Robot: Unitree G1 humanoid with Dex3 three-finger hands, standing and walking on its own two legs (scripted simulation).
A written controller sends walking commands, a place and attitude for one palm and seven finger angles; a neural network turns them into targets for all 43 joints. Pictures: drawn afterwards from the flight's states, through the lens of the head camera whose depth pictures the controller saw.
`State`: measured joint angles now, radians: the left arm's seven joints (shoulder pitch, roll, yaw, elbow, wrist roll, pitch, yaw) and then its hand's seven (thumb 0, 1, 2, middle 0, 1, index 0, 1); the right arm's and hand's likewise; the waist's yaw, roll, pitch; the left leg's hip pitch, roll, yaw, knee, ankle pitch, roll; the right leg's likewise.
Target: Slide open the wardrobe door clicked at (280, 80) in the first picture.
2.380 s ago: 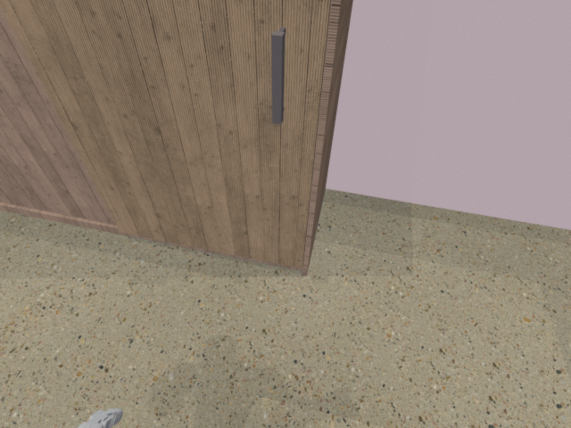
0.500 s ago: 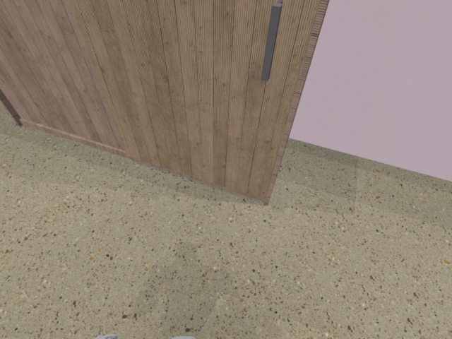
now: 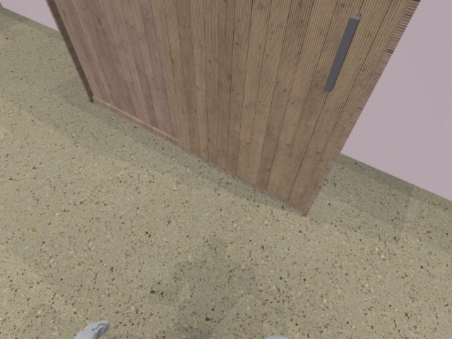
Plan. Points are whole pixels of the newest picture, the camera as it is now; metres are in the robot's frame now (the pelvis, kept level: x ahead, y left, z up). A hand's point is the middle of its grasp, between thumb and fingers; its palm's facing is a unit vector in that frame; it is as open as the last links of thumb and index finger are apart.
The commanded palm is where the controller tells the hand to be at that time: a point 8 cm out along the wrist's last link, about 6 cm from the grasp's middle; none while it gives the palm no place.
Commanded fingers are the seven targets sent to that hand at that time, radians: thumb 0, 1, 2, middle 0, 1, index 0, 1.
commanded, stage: walk to a spot facing it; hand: right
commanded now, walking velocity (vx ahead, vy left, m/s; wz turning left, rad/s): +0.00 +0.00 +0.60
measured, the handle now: (342, 54) +0.81 -0.32 +0.09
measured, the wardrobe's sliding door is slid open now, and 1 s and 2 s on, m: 0.00 0.00 0.00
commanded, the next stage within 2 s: none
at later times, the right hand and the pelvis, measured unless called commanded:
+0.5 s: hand out of the picture +0.09 -0.25 -0.17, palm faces -0.28 +0.94 -0.20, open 7.4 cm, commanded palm none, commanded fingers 0.00 -0.90 -0.90 0.20 0.30 0.20 0.30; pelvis -0.04 -0.07 +0.00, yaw +20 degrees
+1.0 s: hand out of the picture +0.09 -0.12 -0.15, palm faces -0.52 +0.83 -0.22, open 7.4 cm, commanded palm none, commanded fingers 0.00 -0.90 -0.90 0.20 0.30 0.20 0.30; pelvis -0.04 +0.02 +0.01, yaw +36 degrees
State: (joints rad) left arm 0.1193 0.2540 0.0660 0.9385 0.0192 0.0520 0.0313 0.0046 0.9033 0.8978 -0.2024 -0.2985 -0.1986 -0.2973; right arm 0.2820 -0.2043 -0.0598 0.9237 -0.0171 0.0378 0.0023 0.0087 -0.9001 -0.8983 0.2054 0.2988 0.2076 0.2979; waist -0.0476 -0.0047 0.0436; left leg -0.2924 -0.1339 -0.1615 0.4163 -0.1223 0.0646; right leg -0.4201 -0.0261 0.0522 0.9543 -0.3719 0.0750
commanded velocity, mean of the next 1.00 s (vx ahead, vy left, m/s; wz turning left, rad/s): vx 0.14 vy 0.00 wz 0.54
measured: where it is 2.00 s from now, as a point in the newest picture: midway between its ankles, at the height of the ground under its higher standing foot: outside the picture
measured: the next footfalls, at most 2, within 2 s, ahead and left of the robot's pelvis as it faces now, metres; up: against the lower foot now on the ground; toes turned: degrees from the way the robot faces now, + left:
right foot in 0.14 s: +0.02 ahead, -0.14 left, +0.00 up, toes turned +8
left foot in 0.72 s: -0.07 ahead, +0.08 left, +0.00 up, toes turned +34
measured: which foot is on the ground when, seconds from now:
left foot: down 0.00-0.14, up 0.16-0.70, down 0.72-1.00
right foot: up 0.00-0.12, down 0.14-0.72, up 0.74-1.00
